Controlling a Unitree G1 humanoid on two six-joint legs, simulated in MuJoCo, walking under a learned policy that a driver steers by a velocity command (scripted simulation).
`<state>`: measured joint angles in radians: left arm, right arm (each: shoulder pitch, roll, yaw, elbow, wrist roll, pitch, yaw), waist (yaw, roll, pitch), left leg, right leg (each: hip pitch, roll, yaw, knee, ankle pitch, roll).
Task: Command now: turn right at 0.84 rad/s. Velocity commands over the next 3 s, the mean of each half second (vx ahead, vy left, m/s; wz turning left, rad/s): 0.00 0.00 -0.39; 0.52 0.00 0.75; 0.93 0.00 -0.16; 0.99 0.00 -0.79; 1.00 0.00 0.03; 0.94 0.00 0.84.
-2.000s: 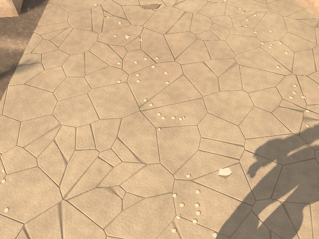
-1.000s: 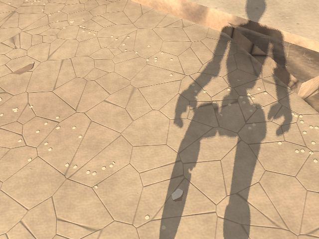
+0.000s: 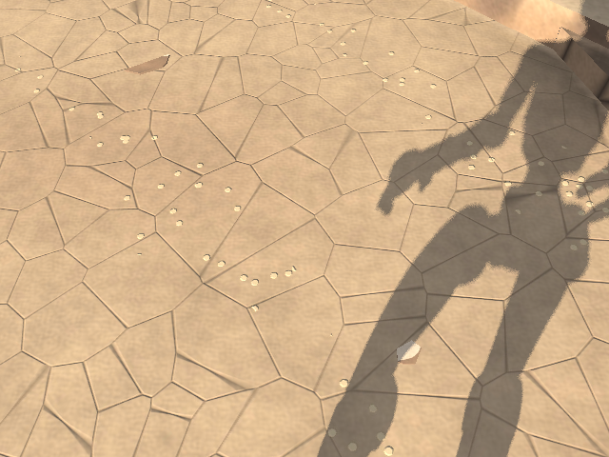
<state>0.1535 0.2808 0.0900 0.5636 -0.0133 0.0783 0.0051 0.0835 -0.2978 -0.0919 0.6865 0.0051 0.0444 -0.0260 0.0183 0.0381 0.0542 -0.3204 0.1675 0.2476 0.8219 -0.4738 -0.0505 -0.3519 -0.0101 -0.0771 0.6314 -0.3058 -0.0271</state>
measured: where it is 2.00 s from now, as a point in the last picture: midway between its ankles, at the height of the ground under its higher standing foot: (264, 259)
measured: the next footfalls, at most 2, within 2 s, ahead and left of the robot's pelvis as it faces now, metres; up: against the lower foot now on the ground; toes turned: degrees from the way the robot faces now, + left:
left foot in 0.48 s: +0.18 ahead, +0.11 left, +0.08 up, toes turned +16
right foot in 0.82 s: +0.11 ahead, -0.08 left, +0.04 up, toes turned +2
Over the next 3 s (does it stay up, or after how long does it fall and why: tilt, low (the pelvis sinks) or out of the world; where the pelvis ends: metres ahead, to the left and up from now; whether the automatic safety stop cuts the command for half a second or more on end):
stays up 1.79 -0.05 0.08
